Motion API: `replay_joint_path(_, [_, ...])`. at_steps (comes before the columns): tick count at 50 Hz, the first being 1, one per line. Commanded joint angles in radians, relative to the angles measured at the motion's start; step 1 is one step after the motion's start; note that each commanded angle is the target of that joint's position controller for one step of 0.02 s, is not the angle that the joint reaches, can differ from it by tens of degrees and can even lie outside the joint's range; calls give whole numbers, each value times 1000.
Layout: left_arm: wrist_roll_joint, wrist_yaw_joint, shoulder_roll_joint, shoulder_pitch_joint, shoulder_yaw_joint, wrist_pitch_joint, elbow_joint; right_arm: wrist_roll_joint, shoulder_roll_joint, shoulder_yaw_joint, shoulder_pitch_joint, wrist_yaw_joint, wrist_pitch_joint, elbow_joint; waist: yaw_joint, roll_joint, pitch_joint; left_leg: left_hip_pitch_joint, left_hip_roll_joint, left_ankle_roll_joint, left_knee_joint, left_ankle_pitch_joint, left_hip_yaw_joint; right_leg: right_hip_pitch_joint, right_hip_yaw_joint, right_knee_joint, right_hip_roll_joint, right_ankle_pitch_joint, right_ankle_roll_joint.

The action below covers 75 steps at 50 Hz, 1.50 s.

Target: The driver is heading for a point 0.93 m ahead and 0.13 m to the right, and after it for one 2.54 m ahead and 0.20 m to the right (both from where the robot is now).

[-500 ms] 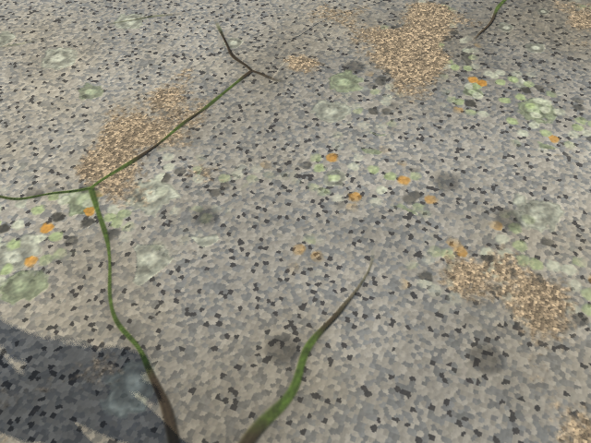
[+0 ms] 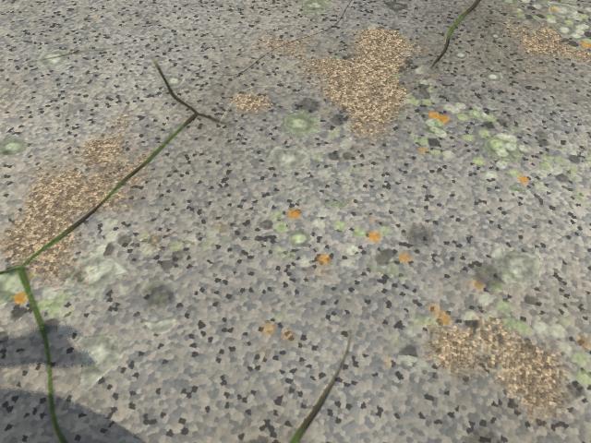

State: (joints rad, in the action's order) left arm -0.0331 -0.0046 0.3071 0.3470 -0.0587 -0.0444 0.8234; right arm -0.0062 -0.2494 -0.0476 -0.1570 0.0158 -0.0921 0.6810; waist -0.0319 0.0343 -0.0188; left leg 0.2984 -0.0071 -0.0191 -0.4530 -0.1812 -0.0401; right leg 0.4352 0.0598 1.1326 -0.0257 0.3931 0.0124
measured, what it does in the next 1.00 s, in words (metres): walks ahead: right foot, then left foot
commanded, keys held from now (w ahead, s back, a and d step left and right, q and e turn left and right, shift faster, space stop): w+e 0.46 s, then w+q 0.54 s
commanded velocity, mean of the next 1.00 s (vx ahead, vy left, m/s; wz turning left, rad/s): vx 0.50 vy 0.00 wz -0.17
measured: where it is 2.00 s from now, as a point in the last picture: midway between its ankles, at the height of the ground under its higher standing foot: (359, 244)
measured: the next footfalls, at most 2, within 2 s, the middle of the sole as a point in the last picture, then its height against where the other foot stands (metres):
right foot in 0.36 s outside the picture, level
left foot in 0.94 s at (340, 359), level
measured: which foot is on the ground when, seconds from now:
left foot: down 0.00-0.38, up 0.40-0.92, down 0.94-1.00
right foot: up 0.00-0.34, down 0.36-0.96, up 0.98-1.00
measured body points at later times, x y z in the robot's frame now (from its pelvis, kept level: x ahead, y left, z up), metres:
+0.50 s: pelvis +0.24 -0.09 -0.01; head +0.28 -0.12 +0.44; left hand +0.46 +0.13 -0.10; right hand +0.27 -0.40 -0.12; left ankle +0.21 +0.10 -0.64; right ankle +0.28 -0.17 -0.74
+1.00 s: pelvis +0.54 -0.13 -0.02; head +0.58 -0.13 +0.43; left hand +0.64 +0.15 -0.14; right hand +0.68 -0.41 -0.11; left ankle +0.65 -0.07 -0.74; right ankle +0.32 -0.20 -0.66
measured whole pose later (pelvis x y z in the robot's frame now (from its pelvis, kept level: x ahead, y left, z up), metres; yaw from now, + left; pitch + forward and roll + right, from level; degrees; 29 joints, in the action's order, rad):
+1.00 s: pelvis +0.54 -0.13 -0.02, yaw -8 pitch +2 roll +0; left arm 0.00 -0.01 0.30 0.31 -0.04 -0.06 0.81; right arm 0.02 -0.29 -0.06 -0.13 0.05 -0.08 0.68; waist -0.02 0.00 -0.04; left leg 0.49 -0.07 -0.09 -0.60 -0.16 -0.03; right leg 0.17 -0.01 1.03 0.02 0.46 0.01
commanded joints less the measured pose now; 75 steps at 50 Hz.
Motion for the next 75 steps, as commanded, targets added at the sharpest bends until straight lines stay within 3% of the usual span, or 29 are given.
replay_joint_path(1, [1, 5, 52, -22, -21, 6, -89, -5, -96, -34, -33, -2, -17, -14, 31, -160, 8, -183, 269, -161, 282, 69, 240, 239, 40, 30, -103, -99, -15])
replay_joint_path(14, [13, 63, 43, -325, -8, 15, -242, 31, -231, -81, -125, -23, 10, 89, 89, -86, -65, -334, 305, -114, 256, 310, -95, 215, -77, -468, -67, -307, 38])
replay_joint_path(16, [17, 64, 75, -279, -25, 21, -249, 39, -263, -90, -118, -26, 24, 91, 46, -115, -13, -364, 300, -90, 115, 618, -133, 97, -138, -484, -3, -203, 78])
replay_joint_path(18, [12, 47, 172, 9, -83, 31, -172, 38, -238, -77, -120, -32, 35, 85, -103, -77, 145, -218, 229, -32, -287, 717, -192, -330, -161, -558, 90, -253, 145])
replay_joint_path(19, [3, 24, 283, 108, -113, 39, -155, -4, -147, -46, -162, -31, 28, 50, -96, 133, 223, 131, 142, 30, -653, 148, -200, -639, 210, -595, -129, -244, 246])
replay_joint_path(20, [5, 31, 323, 60, -104, 21, -199, -6, -92, -18, -180, -23, -5, 5, -30, 245, 381, 405, -36, 61, -904, -430, 23, -815, 760, -788, -309, -38, 414])
replay_joint_path(21, [10, 42, 230, 54, -77, 4, -204, 32, -190, -40, -69, -10, -30, -7, -92, 96, 334, 511, 20, 40, -943, -371, 138, -785, 710, -853, -303, 6, 361])
replay_joint_path(22, [14, 42, 189, 28, -64, -8, -197, 48, -192, -37, -24, -6, -44, -23, -74, 73, 206, 539, 57, 15, -890, -287, 120, -665, 570, -850, -268, -37, 323])
replay_joint_path(23, [15, 41, 163, -37, -55, -12, -202, 28, -179, -35, -22, -16, -48, -11, -26, -10, 129, 486, 100, 11, -800, -210, 120, -515, 461, -846, -222, -132, 287])
replay_joint_path(25, [36, 32, 91, -129, -29, -15, -222, 10, -184, -43, -82, -16, -26, 26, 40, 30, 92, 346, 155, 19, -697, -116, 115, -337, 311, -878, -177, -325, 256])
replay_joint_path(35, [43, 7, 120, -57, -25, -46, -121, 26, -105, -15, 67, 6, 7, 16, -26, 18, -23, 372, 124, 38, -269, 346, 72, -323, 0, -1006, -139, -443, 178])
replay_joint_path(41, [35, 2, 130, -1, -32, -25, -54, 30, -88, -4, 171, 45, 0, -44, -66, -3, -76, 458, 73, -13, -121, 253, 56, -543, -66, -950, -213, -579, 164])
replay_joint_path(44, [31, -14, 161, -26, -40, -5, -57, 22, -111, -14, 123, 59, 2, -60, -20, 41, -10, 348, 4, -60, -113, 96, -24, -602, -109, -795, -218, -1015, 131])
replay_joint_path(46, [30, -29, 177, -53, -42, 12, -68, 20, -183, -52, -79, 49, 9, -24, 97, 53, 121, 61, -70, -112, -84, 78, -63, -548, -155, -504, -182, -1250, 91])
replay_joint_path(47, [37, -37, 163, -54, -32, 7, -85, 21, -246, -77, -235, 34, 15, 1, 174, -7, 219, -243, 18, -170, -67, 136, 91, -336, -168, -236, -152, -1028, 54])
replay_joint_path(48, [61, -16, 34, 65, 10, -22, -123, 25, -339, -98, -288, 27, 15, 2, 96, -261, 341, -649, 285, -371, -44, 14, 622, 133, -138, 167, 58, -174, -22])
replay_joint_path(49, [46, 4, 79, 2, 9, -60, -118, 31, -253, -75, -311, 22, 15, -1, 148, -209, 431, -742, 335, -399, 98, -72, 859, 284, 45, 292, 102, 157, -18])
replay_joint_path(50, [4, 20, 131, -95, -4, -86, -156, 23, -218, -63, -272, 16, 17, -5, 162, -155, 288, -650, 305, -340, 126, -81, 704, 367, 76, 281, 35, 88, 2])
replay_joint_path(52, [27, 16, 117, -168, -2, -101, -179, 21, -185, -52, -150, 12, 22, -33, 91, -7, 103, -347, 230, -290, 161, 80, 515, 315, 41, 96, -38, -17, 2])
replay_joint_path(53, [41, 12, 122, -150, -9, -91, -179, 10, -165, -42, -114, 8, 22, -49, 53, -23, 74, -243, 205, -290, 191, 159, 464, 248, 40, 50, -60, -45, -9])
replay_joint_path(56, [50, 6, 94, -101, -5, -60, -174, 15, -176, -46, -77, -4, 23, -59, 9, -78, 44, -75, 158, -296, 225, 286, 370, 168, 7, -94, -69, -67, -65])
replay_joint_path(61, [46, 6, 40, -278, 18, -59, -213, 28, -217, -60, -134, -27, 37, -34, 79, -107, 32, 24, 71, -216, 205, 198, 271, 54, -25, -471, -2, -422, -101])
replay_joint_path(65, [26, 19, 81, -341, 1, -72, -234, 36, -210, -59, -191, -32, 52, -11, 97, -131, 41, -73, 110, -183, 125, 70, 382, 12, 20, -611, 25, -439, -81])
replay_joint_path(69, [32, 14, 140, -168, -37, -89, -198, 25, -160, -47, -164, -30, 56, -25, -10, -151, 100, -78, 79, -115, -84, 69, 424, -243, 26, -682, -8, -329, 6])
replay_joint_path(70, [48, 5, 192, -31, -52, -91, -189, 11, -95, -23, -176, -25, 51, -41, -64, -36, 227, 24, 13, -77, -354, -57, 337, -475, 186, -681, -175, -254, 69])
replay_joint_path(71, [58, 9, 276, 47, -73, -75, -152, 39, -46, -5, -309, -23, 40, -77, -4, 307, 330, 364, -108, -19, -675, -420, 202, -751, 658, -783, -390, -15, 234])
replay_joint_path(72, [36, 15, 188, 32, -58, -71, -164, 48, -150, -23, -299, -27, 40, -50, -29, 215, 269, 488, -25, -3, -815, -388, 224, -719, 752, -832, -401, 210, 231])
replay_joint_path(73, [33, 10, 130, -4, -42, -66, -172, 41, -204, -40, -192, -27, 46, -59, -57, 115, 151, 516, 7, 3, -853, -293, 209, -615, 588, -841, -355, 179, 187])
replay_joint_path(75, [45, 8, 88, -79, -25, -57, -168, 22, -185, -44, -105, -25, 52, -81, -31, 45, 40, 470, 62, 12, -795, -173, 180, -430, 351, -865, -270, -87, 155])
